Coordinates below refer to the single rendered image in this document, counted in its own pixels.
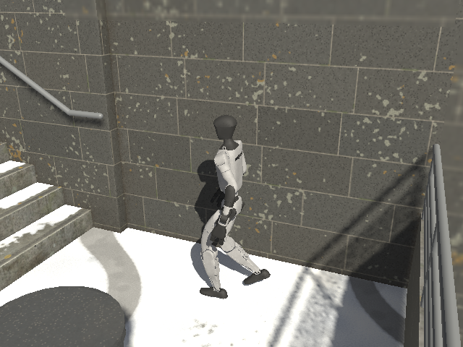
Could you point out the stairs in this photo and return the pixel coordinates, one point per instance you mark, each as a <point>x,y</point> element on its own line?
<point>35,223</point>

